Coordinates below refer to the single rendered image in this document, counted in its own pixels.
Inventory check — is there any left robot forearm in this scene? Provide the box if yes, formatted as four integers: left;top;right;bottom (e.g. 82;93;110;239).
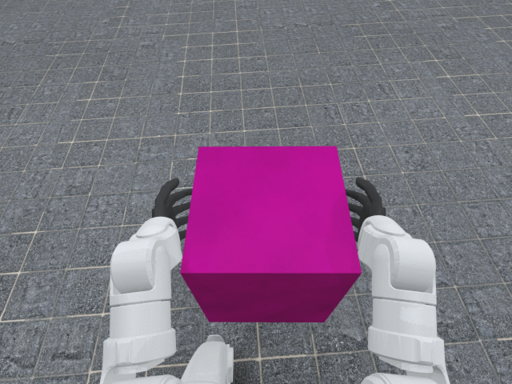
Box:
100;217;182;384

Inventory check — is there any carton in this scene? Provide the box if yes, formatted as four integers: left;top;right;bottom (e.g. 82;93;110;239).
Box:
180;146;362;322

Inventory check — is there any robot right hand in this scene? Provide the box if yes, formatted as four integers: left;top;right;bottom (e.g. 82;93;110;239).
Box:
345;178;386;242

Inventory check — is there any left robot thigh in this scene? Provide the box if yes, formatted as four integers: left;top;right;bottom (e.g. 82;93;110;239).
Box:
181;342;234;384

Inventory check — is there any right robot forearm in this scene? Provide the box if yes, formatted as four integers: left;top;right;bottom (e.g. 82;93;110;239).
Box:
358;215;450;384

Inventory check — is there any robot left hand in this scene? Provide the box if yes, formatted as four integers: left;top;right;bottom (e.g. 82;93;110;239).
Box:
152;178;193;241

